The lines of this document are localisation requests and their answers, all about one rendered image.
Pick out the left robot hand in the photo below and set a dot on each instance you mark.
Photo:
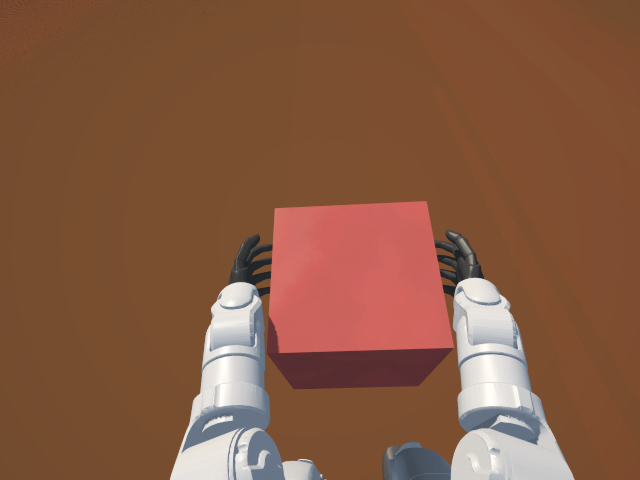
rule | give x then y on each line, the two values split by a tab
244	266

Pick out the robot left shin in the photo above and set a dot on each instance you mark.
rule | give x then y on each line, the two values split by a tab
308	461

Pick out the right robot forearm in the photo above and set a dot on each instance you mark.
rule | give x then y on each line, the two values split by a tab
496	390

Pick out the left robot upper arm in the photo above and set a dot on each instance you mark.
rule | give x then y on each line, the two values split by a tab
247	453

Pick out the right robot hand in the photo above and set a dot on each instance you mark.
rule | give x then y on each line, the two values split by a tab
465	264

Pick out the right robot upper arm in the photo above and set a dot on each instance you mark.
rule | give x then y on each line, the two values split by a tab
486	454

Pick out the robot shin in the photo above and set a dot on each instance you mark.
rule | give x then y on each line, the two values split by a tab
308	461
409	445

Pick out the left robot forearm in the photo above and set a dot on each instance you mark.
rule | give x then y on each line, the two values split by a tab
232	392

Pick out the carton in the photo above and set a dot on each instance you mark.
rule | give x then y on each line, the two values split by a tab
356	296

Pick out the robot right shin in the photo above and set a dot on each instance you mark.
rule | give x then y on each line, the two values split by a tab
409	445

